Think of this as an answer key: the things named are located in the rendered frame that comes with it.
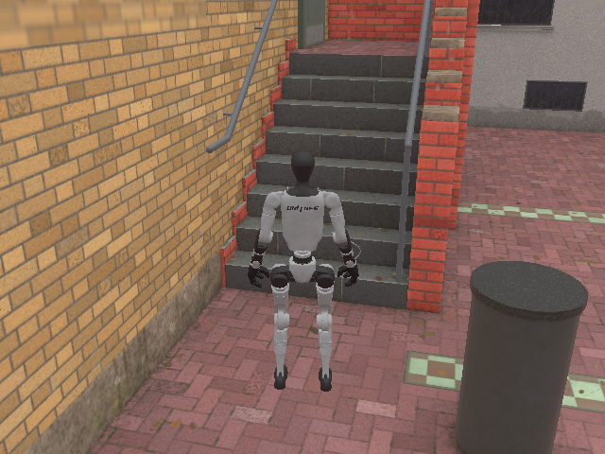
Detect stairs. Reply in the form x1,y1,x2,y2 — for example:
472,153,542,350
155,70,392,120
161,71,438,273
225,53,429,309

